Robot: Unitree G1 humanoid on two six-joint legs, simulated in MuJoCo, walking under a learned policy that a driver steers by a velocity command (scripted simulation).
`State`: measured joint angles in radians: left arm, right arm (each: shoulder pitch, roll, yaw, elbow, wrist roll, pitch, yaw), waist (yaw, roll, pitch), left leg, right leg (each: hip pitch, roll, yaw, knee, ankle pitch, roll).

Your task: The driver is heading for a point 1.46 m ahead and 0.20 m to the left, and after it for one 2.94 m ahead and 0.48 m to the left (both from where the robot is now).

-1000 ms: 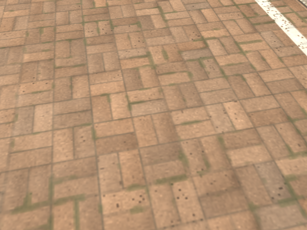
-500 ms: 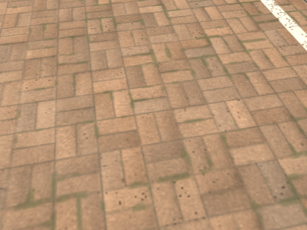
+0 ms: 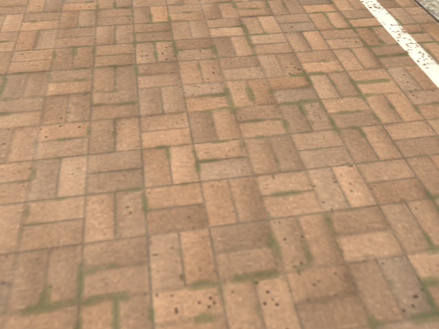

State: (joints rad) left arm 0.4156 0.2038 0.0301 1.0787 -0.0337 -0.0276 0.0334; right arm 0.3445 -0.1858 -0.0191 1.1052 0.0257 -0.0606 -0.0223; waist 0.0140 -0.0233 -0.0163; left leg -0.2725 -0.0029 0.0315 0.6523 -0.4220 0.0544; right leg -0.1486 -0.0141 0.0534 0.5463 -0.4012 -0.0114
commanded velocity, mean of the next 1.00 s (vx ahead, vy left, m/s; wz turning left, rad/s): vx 0.45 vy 0.00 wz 0.00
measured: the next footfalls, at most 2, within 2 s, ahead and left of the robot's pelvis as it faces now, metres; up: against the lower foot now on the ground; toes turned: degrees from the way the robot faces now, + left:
right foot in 0.48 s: +0.40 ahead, -0.12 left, +0.00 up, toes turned -2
left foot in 1.02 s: +0.72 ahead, +0.11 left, +0.00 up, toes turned +2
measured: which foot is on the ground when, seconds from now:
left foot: down 0.00-0.50, up 0.52-1.00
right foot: down 0.00-0.02, up 0.04-0.46, down 0.48-1.00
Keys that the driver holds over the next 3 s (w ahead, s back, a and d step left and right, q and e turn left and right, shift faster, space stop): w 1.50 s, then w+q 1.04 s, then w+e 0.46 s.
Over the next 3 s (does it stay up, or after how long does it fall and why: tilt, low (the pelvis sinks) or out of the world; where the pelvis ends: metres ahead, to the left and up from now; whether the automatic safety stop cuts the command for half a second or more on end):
stays up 1.60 0.20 0.02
